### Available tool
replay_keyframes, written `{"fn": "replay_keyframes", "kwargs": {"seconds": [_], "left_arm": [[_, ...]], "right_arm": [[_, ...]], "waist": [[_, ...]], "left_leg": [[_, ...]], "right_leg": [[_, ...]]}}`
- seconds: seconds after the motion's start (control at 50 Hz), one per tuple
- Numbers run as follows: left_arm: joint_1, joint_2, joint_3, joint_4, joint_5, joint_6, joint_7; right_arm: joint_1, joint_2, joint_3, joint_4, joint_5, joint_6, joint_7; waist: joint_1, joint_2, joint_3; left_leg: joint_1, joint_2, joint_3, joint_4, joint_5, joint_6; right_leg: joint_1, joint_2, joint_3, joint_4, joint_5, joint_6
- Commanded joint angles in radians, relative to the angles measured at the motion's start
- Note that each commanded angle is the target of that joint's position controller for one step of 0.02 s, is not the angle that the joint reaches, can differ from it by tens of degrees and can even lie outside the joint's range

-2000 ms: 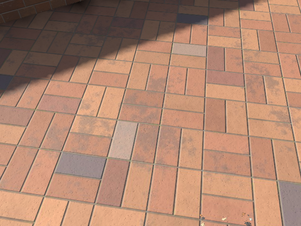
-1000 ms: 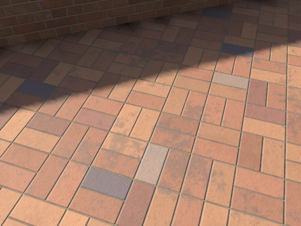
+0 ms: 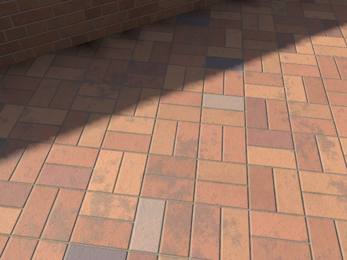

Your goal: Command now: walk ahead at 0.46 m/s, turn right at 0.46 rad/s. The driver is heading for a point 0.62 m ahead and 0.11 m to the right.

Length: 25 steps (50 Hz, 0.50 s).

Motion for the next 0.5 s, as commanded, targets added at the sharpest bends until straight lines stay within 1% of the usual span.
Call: {"fn": "replay_keyframes", "kwargs": {"seconds": [0.02, 0.06, 0.08, 0.1, 0.12, 0.14, 0.16, 0.18, 0.2, 0.22, 0.24, 0.26, 0.28, 0.3, 0.32, 0.34, 0.36, 0.38, 0.4, 0.42, 0.46, 0.5], "left_arm": [[-0.193, -0.003, -0.016, -0.131, 0.006, -0.012, -0.021], [-0.231, -0.003, -0.017, -0.163, 0.004, -0.012, -0.036], [-0.232, 0.006, -0.013, -0.176, 0.003, -0.013, -0.043], [-0.218, 0.022, -0.005, -0.184, 0.003, -0.013, -0.049], [-0.179, 0.046, 0.007, -0.184, 0.002, -0.011, -0.053], [-0.086, 0.082, 0.027, -0.169, -0.001, -0.007, -0.055], [0.056, 0.135, 0.055, -0.138, -0.003, -0.003, -0.051], [0.21, 0.196, 0.09, -0.104, -0.003, 0.008, -0.032], [0.239, 0.275, 0.099, -0.098, -0.001, 0.016, -0.01], [0.268, 0.252, 0.088, -0.113, 0.017, 0.005, -0.007], [0.234, 0.187, 0.074, -0.106, 0.024, -0.01, -0.003], [0.151, 0.144, 0.062, -0.121, 0.016, -0.026, -0.005], [0.067, 0.117, 0.053, -0.144, 0.016, -0.035, -0.01], [0.02, 0.099, 0.045, -0.161, 0.024, -0.039, -0.01], [0.007, 0.096, 0.042, -0.168, 0.027, -0.038, -0.007], [0.014, 0.104, 0.043, -0.167, 0.019, -0.038, -0.002], [0.032, 0.116, 0.045, -0.164, 0.015, -0.038, 0.006], [0.052, 0.136, 0.05, -0.163, 0.016, -0.038, 0.014], [0.074, 0.154, 0.055, -0.162, 0.017, -0.036, 0.023], [0.096, 0.163, 0.058, -0.161, 0.015, -0.033, 0.029], [0.136, 0.167, 0.061, -0.157, 0.008, -0.023, 0.035], [0.183, 0.158, 0.057, -0.142, 0.007, -0.02, 0.036]], "right_arm": [[0.013, -0.18, -0.03, -0.048, 0.01, -0.005, -0.017], [0.038, -0.186, -0.034, -0.046, 0.018, 0.006, -0.017], [0.03, -0.197, -0.037, -0.053, 0.02, 0.012, -0.018], [0.019, -0.213, -0.042, -0.063, 0.021, 0.018, -0.021], [0.005, -0.228, -0.048, -0.075, 0.02, 0.026, -0.026], [-0.014, -0.243, -0.053, -0.09, 0.016, 0.037, -0.031], [-0.037, -0.256, -0.057, -0.107, 0.017, 0.044, -0.031], [-0.049, -0.258, -0.055, -0.128, 0.016, 0.039, -0.028], [0.041, -0.093, -0.013, -0.17, -0.014, 0.011, -0.001], [-0.013, -0.12, -0.01, -0.216, 0.034, -0.042, 0.017], [-0.146, -0.191, -0.031, -0.257, 0.072, -0.072, 0.024], [-0.178, -0.201, -0.032, -0.274, 0.07, -0.082, 0.019], [-0.172, -0.201, -0.041, -0.26, 0.05, -0.078, 0.008], [-0.142, -0.21, -0.051, -0.257, 0.035, -0.062, 0.003], [-0.125, -0.206, -0.056, -0.263, 0.027, -0.045, 0.004], [-0.127, -0.192, -0.056, -0.277, 0.017, -0.033, 0.003], [-0.151, -0.181, -0.054, -0.292, 0.007, -0.024, 0.002], [-0.197, -0.171, -0.051, -0.315, -0.002, -0.018, -0.002], [-0.247, -0.164, -0.048, -0.336, -0.006, -0.015, -0.004], [-0.296, -0.156, -0.044, -0.353, -0.006, -0.015, -0.005], [-0.379, -0.135, -0.034, -0.379, 0.0, -0.019, 0.0], [-0.429, -0.131, -0.028, -0.395, 0.014, -0.024, 0.011]], "waist": [[-0.012, 0.086, 0.146], [-0.008, 0.082, 0.152], [0.009, 0.092, 0.139], [0.033, 0.114, 0.109], [0.067, 0.142, 0.065], [0.123, 0.167, 0.002], [0.196, 0.168, -0.08], [0.273, 0.118, -0.153], [0.156, -0.172, -0.246], [0.179, -0.142, -0.399], [0.201, -0.074, -0.24], [0.149, 0.018, -0.133], [0.092, 0.091, -0.072], [0.051, 0.088, -0.05], [0.027, 0.071, -0.036], [0.017, 0.059, -0.021], [0.018, 0.05, -0.008], [0.027, 0.04, 0.006], [0.041, 0.029, 0.018], [0.06, 0.019, 0.025], [0.099, -0.003, 0.024], [0.134, -0.026, 0.007]], "left_leg": [[-0.114, 0.265, -0.037, -0.108, 0.431, 0.083], [-0.046, 0.286, -0.004, -0.064, 0.538, 0.08], [-0.015, 0.295, 0.014, -0.022, 0.675, 0.075], [0.015, 0.303, 0.03, 0.04, 0.865, 0.068], [0.041, 0.31, 0.042, 0.127, 1.057, 0.062], [0.043, 0.313, 0.048, 0.266, 1.19, 0.056], [-0.014, 0.301, 0.046, 0.455, 1.196, 0.043], [-0.222, 0.257, 0.041, 0.72, 0.965, 0.007], [-0.659, 0.061, -0.002, 1.124, -0.113, -0.047], [-0.818, -0.032, -0.252, 1.321, -0.282, -0.039], [-0.928, 0.039, -0.301, 1.301, -0.186, -0.004], [-0.9, 0.089, -0.293, 1.2, -0.086, 0.011], [-0.82, 0.122, -0.286, 1.11, -0.044, 0.003], [-0.737, 0.147, -0.293, 1.052, -0.022, -0.01], [-0.688, 0.159, -0.291, 1.009, -0.017, -0.023], [-0.672, 0.166, -0.276, 0.953, -0.014, -0.041], [-0.665, 0.165, -0.258, 0.898, 0.01, -0.061], [-0.67, 0.16, -0.243, 0.828, 0.062, -0.078], [-0.676, 0.148, -0.23, 0.747, 0.129, -0.091], [-0.671, 0.132, -0.224, 0.654, 0.21, -0.096], [-0.618, 0.09, -0.214, 0.47, 0.354, -0.095], [-0.572, 0.064, -0.201, 0.375, 0.453, -0.091]], "right_leg": [[-0.017, 0.005, -0.079, -0.13, 0.069, -0.005], [-0.013, 0.018, -0.109, -0.184, 0.033, -0.031], [0.017, 0.034, -0.128, -0.203, 0.002, -0.05], [0.067, 0.062, -0.155, -0.205, -0.038, -0.069], [0.133, 0.095, -0.18, -0.193, -0.083, -0.09], [0.245, 0.13, -0.194, -0.183, -0.126, -0.115], [0.443, 0.16, -0.186, -0.228, -0.107, -0.148], [0.728, 0.117, -0.059, -0.286, -0.117, -0.19], [1.072, -0.157, 0.45, -0.311, -0.191, -0.346], [1.164, -0.282, 0.858, -0.534, -0.371, -0.459], [1.07, -0.24, 0.718, -0.582, -0.341, -0.38], [0.899, -0.193, 0.566, -0.588, -0.243, -0.334], [0.729, -0.147, 0.462, -0.602, -0.131, -0.301], [0.615, -0.109, 0.385, -0.618, -0.051, -0.286], [0.541, -0.091, 0.35, -0.634, -0.021, -0.282], [0.488, -0.082, 0.321, -0.647, 0.012, -0.284], [0.438, -0.072, 0.287, -0.656, 0.049, -0.285], [0.401, -0.055, 0.256, -0.664, 0.065, -0.281], [0.379, -0.036, 0.234, -0.664, 0.065, -0.27], [0.368, -0.013, 0.213, -0.656, 0.052, -0.25], [0.355, 0.025, 0.184, -0.63, 0.003, -0.207], [0.383, 0.012, 0.191, -0.62, -0.04, -0.185]]}}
